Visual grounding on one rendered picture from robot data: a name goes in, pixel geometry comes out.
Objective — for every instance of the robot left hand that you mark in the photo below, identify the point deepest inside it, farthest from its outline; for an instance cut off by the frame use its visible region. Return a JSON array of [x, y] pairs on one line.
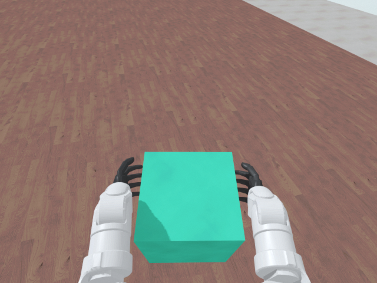
[[122, 174]]

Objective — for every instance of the left robot forearm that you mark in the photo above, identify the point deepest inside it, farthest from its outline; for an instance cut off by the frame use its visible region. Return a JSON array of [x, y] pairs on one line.
[[109, 259]]

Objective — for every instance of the carton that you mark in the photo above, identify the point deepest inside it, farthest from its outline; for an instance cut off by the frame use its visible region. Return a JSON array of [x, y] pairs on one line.
[[188, 208]]

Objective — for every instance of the right robot forearm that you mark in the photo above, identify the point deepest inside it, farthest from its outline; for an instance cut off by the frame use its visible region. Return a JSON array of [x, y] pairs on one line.
[[276, 258]]

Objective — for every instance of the robot right hand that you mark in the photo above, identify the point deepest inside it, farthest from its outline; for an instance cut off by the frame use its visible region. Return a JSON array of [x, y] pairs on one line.
[[253, 179]]

